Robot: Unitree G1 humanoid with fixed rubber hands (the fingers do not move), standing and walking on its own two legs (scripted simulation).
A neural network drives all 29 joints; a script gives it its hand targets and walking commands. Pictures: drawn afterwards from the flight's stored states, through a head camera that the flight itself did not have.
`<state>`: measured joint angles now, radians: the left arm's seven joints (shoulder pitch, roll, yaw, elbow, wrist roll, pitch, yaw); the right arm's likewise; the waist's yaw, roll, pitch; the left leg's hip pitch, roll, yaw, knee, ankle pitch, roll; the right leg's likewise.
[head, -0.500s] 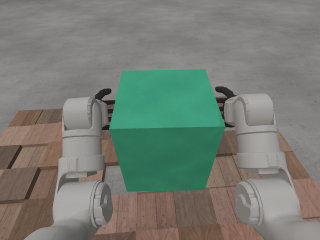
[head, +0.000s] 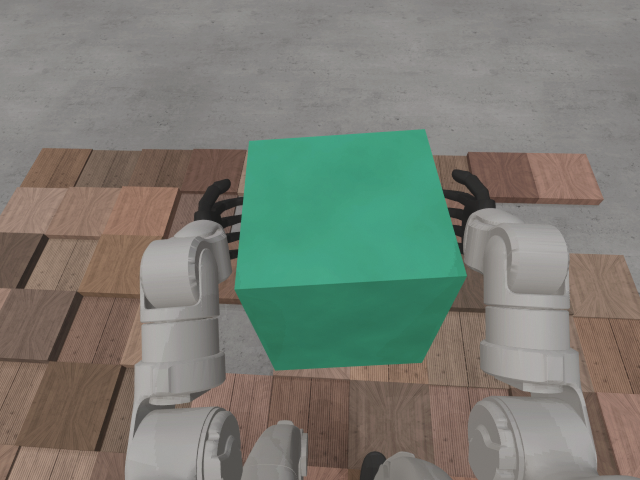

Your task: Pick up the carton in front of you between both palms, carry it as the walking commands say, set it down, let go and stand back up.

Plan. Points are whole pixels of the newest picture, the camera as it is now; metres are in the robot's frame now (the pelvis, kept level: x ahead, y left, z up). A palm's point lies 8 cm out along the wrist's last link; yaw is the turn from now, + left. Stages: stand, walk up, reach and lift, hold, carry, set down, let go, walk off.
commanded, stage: carry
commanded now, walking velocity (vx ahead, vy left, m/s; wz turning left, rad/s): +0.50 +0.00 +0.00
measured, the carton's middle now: (342, 261) +0.38 +0.02 +0.01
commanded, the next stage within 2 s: none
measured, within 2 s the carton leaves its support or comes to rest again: neither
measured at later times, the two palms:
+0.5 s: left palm (216, 21) +0.69 +0.20 +0.15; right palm (428, 19) +0.68 -0.10 +0.16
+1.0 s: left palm out of the picture +0.98 +0.19 +0.10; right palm out of the picture +1.00 -0.11 +0.10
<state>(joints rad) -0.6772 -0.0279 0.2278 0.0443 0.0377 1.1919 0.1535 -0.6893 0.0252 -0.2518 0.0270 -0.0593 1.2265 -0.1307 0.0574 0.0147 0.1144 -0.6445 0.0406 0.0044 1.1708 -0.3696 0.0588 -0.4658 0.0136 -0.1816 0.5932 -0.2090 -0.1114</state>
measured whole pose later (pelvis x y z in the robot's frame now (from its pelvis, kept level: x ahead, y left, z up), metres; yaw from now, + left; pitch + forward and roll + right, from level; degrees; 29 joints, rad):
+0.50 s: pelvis +0.30 +0.05 -0.03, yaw -1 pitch +5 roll -1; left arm -0.97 0.09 0.25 0.26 0.02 1.38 0.15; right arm -0.93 -0.03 -0.29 0.20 -0.06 1.39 -0.13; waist -0.01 -0.03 -0.04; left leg -0.38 -0.02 0.07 0.53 -0.38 0.08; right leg -0.55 -0.02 -0.02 1.23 -0.44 0.00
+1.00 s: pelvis +0.61 +0.02 -0.01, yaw +0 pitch +5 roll +2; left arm -0.72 -0.02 0.24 -0.02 0.03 1.21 0.15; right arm -0.71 0.04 -0.27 -0.06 -0.07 1.23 -0.13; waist 0.07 -0.03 0.11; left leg -0.60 0.00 0.02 0.90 -0.42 0.02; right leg -0.31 0.02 -0.10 0.43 -0.24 0.17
